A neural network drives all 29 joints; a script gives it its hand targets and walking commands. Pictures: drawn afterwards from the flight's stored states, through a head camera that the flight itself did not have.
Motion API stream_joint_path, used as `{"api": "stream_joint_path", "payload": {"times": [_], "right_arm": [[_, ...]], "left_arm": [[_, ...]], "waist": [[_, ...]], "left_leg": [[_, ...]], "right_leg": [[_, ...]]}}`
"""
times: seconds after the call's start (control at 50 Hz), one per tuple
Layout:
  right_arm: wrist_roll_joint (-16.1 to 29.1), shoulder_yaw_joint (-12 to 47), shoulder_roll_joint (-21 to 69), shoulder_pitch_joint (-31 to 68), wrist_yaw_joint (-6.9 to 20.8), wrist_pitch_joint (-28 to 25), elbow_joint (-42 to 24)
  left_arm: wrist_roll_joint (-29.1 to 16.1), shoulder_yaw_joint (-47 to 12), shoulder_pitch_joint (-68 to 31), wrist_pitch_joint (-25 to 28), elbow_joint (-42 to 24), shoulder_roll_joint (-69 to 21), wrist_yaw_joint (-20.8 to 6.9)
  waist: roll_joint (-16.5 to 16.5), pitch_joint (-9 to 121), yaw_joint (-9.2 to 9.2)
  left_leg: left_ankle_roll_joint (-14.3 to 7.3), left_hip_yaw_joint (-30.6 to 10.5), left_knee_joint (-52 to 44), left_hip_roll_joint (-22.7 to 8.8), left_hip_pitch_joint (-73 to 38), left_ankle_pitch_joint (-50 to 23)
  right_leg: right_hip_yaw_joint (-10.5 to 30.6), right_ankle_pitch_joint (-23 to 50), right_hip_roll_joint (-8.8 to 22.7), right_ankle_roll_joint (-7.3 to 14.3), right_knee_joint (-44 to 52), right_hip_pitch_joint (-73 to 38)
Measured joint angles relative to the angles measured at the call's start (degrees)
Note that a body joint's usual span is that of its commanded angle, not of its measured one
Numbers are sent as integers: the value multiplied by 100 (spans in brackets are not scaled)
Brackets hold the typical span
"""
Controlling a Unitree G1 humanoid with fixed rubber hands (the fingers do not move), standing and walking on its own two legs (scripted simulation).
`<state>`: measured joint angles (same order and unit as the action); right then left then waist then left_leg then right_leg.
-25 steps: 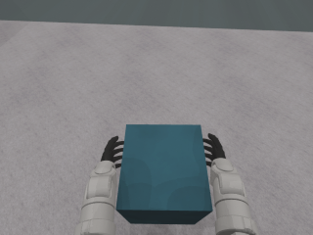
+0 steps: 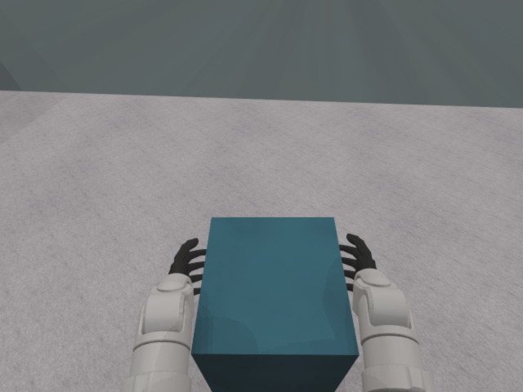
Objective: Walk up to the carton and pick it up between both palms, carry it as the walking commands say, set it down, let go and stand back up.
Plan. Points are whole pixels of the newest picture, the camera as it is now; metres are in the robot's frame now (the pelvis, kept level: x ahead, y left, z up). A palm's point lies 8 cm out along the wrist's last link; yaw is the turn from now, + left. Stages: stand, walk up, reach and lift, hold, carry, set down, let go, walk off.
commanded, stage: reach and lift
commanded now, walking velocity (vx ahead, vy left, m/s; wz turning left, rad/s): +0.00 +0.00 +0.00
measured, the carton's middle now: (272, 311) +0.29 -0.01 -0.02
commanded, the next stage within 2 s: hold in 1.10 s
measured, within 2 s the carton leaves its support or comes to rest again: neither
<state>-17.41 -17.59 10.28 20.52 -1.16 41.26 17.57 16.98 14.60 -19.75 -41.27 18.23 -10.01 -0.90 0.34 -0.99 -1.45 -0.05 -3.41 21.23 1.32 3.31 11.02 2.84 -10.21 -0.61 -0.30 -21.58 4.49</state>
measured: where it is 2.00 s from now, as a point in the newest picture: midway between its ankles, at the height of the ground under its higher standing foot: outside the picture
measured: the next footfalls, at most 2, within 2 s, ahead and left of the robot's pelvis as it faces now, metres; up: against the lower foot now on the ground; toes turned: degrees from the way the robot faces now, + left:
none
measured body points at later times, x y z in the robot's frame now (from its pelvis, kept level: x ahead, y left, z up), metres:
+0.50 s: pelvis +0.00 +0.00 +0.00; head -0.04 -0.01 +0.45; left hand +0.31 +0.15 +0.04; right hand +0.32 -0.15 +0.04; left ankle +0.02 +0.12 -0.74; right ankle +0.03 -0.12 -0.74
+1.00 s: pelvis +0.00 +0.00 +0.00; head -0.05 +0.00 +0.45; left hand +0.30 +0.14 +0.04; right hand +0.30 -0.15 +0.04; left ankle +0.02 +0.12 -0.74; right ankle +0.03 -0.12 -0.74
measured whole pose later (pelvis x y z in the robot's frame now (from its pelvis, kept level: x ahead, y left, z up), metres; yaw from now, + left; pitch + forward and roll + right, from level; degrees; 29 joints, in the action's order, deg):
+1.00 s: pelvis +0.00 +0.00 +0.00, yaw +0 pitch -8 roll +0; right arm -15.7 -11.6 8.8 15.5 -1.6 43.5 14.0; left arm 15.0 10.1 -14.3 -44.1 12.9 -8.6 -0.1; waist 0.0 -1.2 0.3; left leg 0.2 -3.4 21.7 1.0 2.1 11.7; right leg 3.0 -10.5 -1.0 -0.1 -21.6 3.1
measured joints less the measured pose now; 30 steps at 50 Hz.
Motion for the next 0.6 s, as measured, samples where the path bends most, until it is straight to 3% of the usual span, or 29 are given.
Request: {"api": "stream_joint_path", "payload": {"times": [0.3, 0.6], "right_arm": [[-60, 89, 13, 38, 11, 5, 40], [18, 274, -41, -129, -6, 29, -105]], "left_arm": [[-9, 53, 44, -64, -122, 13, -21], [-58, -108, 187, -103, -277, 55, -1]], "waist": [[-60, -115, 199], [-62, -90, 225]], "left_leg": [[20, 0, 95, -9, 38, 25], [25, -19, 60, -30, -11, 52]], "right_leg": [[3, -29, -16, 17, -107, 45], [-11, -32, -35, 25, -23, -29]]}}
